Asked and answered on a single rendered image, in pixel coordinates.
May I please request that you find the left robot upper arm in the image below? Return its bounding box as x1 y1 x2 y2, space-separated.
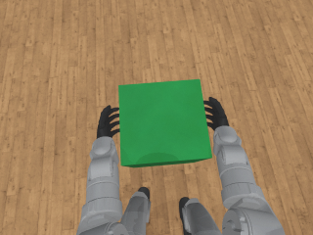
79 221 129 235

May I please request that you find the carton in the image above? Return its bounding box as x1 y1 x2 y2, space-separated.
118 79 212 168

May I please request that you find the right robot upper arm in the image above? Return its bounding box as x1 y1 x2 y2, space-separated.
222 207 285 235

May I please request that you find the right robot forearm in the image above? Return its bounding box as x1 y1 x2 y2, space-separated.
213 125 286 234

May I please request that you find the robot right thigh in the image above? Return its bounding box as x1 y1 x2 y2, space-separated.
182 203 222 235

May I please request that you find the left robot forearm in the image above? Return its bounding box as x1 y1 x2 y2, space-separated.
76 136 123 235

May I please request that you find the robot right foot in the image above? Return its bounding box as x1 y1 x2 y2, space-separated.
179 197 192 235

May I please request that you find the robot right hand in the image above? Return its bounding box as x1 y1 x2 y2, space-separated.
203 97 230 131

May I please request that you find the robot left hand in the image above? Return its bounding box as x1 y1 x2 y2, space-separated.
97 105 120 139

